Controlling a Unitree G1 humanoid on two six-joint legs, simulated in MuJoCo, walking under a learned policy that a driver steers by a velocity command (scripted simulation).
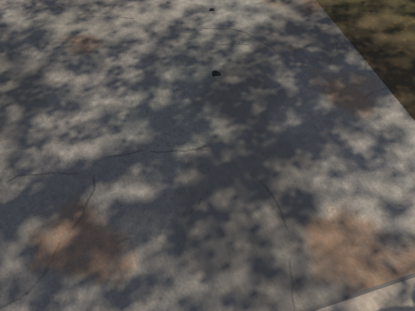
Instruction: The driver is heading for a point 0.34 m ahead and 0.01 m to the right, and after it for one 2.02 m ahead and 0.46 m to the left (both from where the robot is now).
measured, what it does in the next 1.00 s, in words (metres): steps on the spot: left foot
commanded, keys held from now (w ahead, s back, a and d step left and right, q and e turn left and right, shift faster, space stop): e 0.16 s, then no key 0.34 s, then q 0.50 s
